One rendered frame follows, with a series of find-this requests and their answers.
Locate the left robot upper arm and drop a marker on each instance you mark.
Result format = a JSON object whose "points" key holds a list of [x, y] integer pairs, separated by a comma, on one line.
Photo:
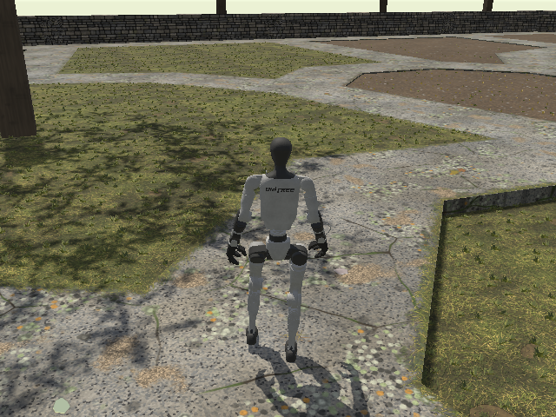
{"points": [[248, 195]]}

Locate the robot left hand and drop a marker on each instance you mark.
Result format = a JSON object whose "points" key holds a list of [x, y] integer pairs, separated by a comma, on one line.
{"points": [[231, 251]]}

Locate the right robot upper arm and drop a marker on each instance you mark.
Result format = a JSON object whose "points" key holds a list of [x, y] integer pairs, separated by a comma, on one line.
{"points": [[310, 196]]}

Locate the robot left forearm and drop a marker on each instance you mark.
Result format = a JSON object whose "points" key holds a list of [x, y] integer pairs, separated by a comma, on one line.
{"points": [[237, 231]]}

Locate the robot right forearm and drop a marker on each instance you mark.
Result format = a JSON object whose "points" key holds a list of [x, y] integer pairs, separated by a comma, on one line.
{"points": [[319, 230]]}

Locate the right robot shin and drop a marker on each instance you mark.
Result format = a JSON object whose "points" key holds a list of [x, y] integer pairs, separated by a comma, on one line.
{"points": [[293, 323]]}

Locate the robot right foot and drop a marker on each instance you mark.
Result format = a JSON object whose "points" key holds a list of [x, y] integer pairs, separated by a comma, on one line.
{"points": [[290, 354]]}

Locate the robot right hand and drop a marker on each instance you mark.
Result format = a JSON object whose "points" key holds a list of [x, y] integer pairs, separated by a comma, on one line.
{"points": [[315, 245]]}

